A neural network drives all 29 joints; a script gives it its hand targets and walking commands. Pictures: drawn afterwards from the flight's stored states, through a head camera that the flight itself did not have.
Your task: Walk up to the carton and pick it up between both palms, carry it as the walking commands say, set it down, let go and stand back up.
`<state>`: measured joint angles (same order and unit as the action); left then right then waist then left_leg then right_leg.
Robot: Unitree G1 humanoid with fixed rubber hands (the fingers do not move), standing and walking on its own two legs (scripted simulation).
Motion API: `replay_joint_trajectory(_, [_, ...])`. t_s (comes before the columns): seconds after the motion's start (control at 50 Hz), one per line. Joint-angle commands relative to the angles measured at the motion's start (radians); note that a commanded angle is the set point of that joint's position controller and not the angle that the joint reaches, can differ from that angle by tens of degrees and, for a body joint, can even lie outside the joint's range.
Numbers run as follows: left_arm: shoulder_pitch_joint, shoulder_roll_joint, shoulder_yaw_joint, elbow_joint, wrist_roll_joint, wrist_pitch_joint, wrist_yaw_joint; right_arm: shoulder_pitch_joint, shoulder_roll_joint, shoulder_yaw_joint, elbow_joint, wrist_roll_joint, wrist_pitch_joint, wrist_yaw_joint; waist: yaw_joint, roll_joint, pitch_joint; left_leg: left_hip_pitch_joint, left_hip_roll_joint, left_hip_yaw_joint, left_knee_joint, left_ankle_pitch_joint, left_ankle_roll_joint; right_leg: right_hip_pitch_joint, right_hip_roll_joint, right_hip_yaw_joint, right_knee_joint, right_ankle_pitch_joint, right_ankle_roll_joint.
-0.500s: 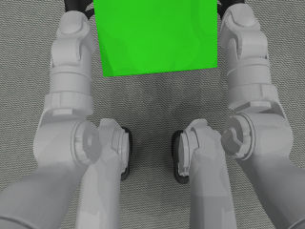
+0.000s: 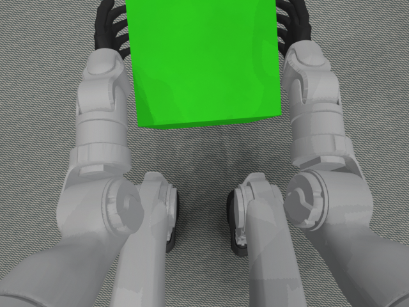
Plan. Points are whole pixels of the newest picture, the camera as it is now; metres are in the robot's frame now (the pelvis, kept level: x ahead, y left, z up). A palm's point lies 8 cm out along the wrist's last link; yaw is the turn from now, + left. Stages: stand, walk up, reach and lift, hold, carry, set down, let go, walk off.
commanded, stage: reach and lift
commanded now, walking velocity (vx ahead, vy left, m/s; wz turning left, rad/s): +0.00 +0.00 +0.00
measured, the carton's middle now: (203, 72) +0.51 +0.00 -0.16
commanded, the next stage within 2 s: none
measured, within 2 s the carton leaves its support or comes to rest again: neither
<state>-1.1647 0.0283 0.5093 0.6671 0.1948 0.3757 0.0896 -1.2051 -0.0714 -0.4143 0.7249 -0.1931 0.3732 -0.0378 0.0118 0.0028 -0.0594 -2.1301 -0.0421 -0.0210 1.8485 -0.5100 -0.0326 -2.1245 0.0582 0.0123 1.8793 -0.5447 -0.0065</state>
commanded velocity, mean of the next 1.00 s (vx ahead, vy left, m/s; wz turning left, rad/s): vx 0.00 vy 0.00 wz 0.00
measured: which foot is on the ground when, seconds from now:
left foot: down 0.00-1.00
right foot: down 0.00-1.00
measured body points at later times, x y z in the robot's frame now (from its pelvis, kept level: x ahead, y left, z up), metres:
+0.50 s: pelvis +0.00 +0.00 +0.05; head +0.27 +0.00 +0.42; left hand +0.51 +0.16 -0.01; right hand +0.52 -0.14 -0.01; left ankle +0.11 +0.12 -0.43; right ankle +0.10 -0.11 -0.43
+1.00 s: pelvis +0.02 +0.00 +0.12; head +0.25 +0.00 +0.51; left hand +0.49 +0.16 +0.06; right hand +0.50 -0.14 +0.06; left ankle +0.11 +0.12 -0.43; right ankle +0.10 -0.11 -0.43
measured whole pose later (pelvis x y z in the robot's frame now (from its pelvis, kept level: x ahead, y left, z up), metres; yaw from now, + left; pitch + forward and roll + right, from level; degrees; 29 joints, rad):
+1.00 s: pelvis +0.02 +0.00 +0.12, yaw +0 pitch +39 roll +0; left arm -0.88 -0.08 0.51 0.59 0.25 0.38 0.06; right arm -0.92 0.04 -0.45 0.65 -0.26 0.37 0.00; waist 0.01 0.01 -0.19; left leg -1.69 -0.05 -0.03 1.46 -0.46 -0.02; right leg -1.68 0.05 0.03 1.48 -0.49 0.00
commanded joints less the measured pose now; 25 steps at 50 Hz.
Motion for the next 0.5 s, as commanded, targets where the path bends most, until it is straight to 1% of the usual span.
replay_joint_trajectory(0.0, [-0.685, -0.991, -0.526, 0.009, -0.157, -0.007, -0.286, -0.615, 1.012, 0.464, 0.005, 0.148, -0.006, 0.252, 0.01, -0.031, -1.163, 0.609, -0.124, 0.105, -0.147, 0.265, 0.005, 0.657, 0.106, -0.054, -0.199, 0.32, 0.014])
replay_joint_trajectory(0.28, [-0.624, -1.037, -0.507, 0.026, -0.131, 0.013, -0.29, -0.555, 1.045, 0.436, 0.02, 0.121, 0.011, 0.269, -0.003, -0.016, -1.127, 0.704, -0.13, 0.093, -0.252, 0.246, 0.004, 0.688, 0.108, -0.056, -0.301, 0.271, 0.015])
replay_joint_trajectory(0.48, [-0.564, -1.068, -0.516, 0.021, -0.118, 0.014, -0.293, -0.498, 1.076, 0.435, 0.021, 0.109, 0.012, 0.282, -0.004, -0.01, -1.11, 0.787, -0.132, 0.084, -0.33, 0.257, 0.004, 0.745, 0.111, -0.054, -0.375, 0.271, 0.014])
